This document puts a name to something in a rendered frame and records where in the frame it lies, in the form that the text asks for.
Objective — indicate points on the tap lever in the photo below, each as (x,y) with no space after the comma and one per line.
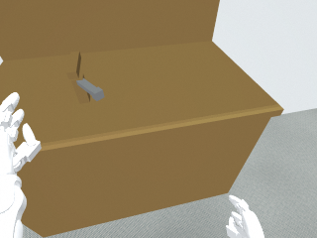
(96,92)

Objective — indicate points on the robot left hand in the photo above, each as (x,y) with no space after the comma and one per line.
(9,124)

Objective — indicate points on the robot right hand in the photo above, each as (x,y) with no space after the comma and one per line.
(249,225)

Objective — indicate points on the robot left forearm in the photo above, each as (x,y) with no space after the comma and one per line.
(12,206)

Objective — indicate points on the counter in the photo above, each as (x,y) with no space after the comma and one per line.
(177,123)

